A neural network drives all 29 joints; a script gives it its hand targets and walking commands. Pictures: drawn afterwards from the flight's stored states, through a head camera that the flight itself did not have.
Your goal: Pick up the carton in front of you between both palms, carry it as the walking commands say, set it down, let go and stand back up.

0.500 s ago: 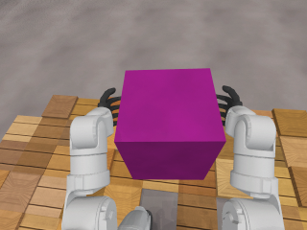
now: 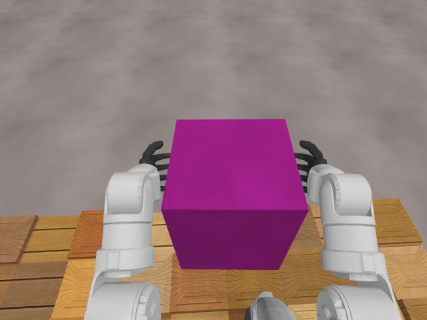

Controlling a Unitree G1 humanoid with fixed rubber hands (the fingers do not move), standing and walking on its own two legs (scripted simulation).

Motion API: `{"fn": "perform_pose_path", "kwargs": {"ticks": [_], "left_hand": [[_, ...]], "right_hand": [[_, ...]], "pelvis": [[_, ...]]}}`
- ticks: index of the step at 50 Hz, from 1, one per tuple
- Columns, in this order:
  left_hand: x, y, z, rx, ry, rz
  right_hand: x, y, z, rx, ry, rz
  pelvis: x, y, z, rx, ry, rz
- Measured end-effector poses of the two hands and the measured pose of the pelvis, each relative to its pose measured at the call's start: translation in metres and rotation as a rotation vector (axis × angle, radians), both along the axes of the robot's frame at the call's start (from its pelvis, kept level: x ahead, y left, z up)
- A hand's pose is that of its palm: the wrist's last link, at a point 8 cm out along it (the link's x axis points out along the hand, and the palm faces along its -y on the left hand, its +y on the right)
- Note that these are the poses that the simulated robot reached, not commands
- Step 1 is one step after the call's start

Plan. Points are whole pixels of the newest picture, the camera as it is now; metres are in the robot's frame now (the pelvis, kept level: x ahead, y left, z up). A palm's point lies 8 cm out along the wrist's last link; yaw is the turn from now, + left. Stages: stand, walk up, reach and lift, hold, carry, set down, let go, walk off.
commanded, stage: carry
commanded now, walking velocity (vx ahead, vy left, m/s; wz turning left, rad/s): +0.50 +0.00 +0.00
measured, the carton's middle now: (230, 198) +0.36 -0.02 +0.02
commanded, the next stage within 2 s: none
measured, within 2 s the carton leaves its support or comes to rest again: neither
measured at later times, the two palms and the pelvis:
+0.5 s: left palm (141, 36) +0.67 +0.15 +0.21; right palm (277, 37) +0.66 -0.15 +0.21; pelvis +0.29 +0.00 +0.04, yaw +1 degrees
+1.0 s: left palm (178, 22) +0.95 +0.10 +0.13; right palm (270, 19) +0.97 -0.20 +0.12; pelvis +0.59 -0.07 +0.01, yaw +1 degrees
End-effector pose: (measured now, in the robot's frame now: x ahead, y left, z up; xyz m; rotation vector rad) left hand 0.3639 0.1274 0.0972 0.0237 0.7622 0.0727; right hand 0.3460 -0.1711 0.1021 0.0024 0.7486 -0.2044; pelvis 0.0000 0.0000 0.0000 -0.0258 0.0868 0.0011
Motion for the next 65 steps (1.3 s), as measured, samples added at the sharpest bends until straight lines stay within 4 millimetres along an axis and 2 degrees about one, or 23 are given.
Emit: {"fn": "perform_pose_path", "kwargs": {"ticks": [5, 11, 15, 19, 22, 26, 30, 33, 38, 41, 43, 47, 51, 58, 62, 65], "left_hand": [[0.069, -0.001, 0.005, 0.027, -0.048, 0.051], [0.111, 0.023, 0.011, 0.023, 0.012, 0.149], [0.15, 0.04, 0.037, 0.011, -0.036, 0.19], [0.207, 0.049, 0.07, -0.009, -0.127, 0.173], [0.255, 0.043, 0.094, -0.009, -0.157, 0.112], [0.317, 0.022, 0.121, -0.006, -0.122, 0.03], [0.374, -0.002, 0.137, -0.006, -0.082, -0.021], [0.414, -0.015, 0.143, -0.013, -0.072, -0.028], [0.481, -0.03, 0.134, -0.006, -0.07, 0.002], [0.516, -0.033, 0.117, 0.019, -0.083, 0.049], [0.533, -0.032, 0.097, 0.045, -0.068, 0.074], [0.56, -0.029, 0.054, 0.05, 0.041, 0.111], [0.594, -0.031, 0.026, 0.038, 0.096, 0.134], [0.679, -0.038, 0.012, 0.024, 0.046, 0.132], [0.739, -0.039, 0.013, 0.025, -0.02, 0.114], [0.789, -0.037, 0.01, 0.018, -0.061, 0.092]], "right_hand": [[0.09, -0.002, 0.003, 0.023, -0.048, 0.056], [0.166, 0.025, 0.014, 0.035, 0.011, 0.144], [0.211, 0.042, 0.037, 0.042, -0.036, 0.17], [0.256, 0.049, 0.069, 0.024, -0.127, 0.151], [0.285, 0.042, 0.09, 0.006, -0.158, 0.105], [0.319, 0.02, 0.11, -0.014, -0.121, 0.037], [0.36, -0.001, 0.127, -0.017, -0.08, -0.01], [0.398, -0.014, 0.135, -0.016, -0.07, -0.024], [0.474, -0.03, 0.125, -0.01, -0.068, 0.004], [0.526, -0.034, 0.104, -0.001, -0.08, 0.061], [0.555, -0.034, 0.083, 0.021, -0.065, 0.091], [0.596, -0.03, 0.041, 0.033, 0.043, 0.125], [0.635, -0.031, 0.017, 0.036, 0.098, 0.128], [0.716, -0.039, 0.003, 0.059, 0.048, 0.09], [0.771, -0.04, 0.004, 0.06, -0.019, 0.074], [0.815, -0.039, 0.004, 0.042, -0.061, 0.063]], "pelvis": [[0.072, -0.016, -0.007, -0.037, -0.003, 0.006], [0.131, -0.027, 0.019, -0.005, 0.006, 0.013], [0.171, -0.025, 0.03, 0.017, 0.008, 0.024], [0.22, -0.013, 0.03, 0.034, -0.005, 0.026], [0.256, -0.002, 0.033, 0.046, -0.019, 0.013], [0.303, 0.003, 0.047, 0.028, -0.007, 0.007], [0.35, 0.002, 0.058, 0.009, 0.004, 0.006], [0.388, -0.005, 0.058, 0.01, 0.006, 0.004], [0.459, -0.025, 0.04, 0.046, -0.005, 0.0], [0.504, -0.043, 0.011, 0.078, -0.033, 0.017], [0.525, -0.05, 0.0, 0.057, -0.033, 0.012], [0.562, -0.063, 0.0, 0.061, -0.028, 0.013], [0.601, -0.073, 0.007, 0.066, -0.012, 0.015], [0.686, -0.076, 0.01, 0.069, 0.01, -0.006], [0.745, -0.072, 0.001, 0.057, 0.008, -0.02], [0.796, -0.066, -0.012, 0.036, -0.012, -0.034]]}}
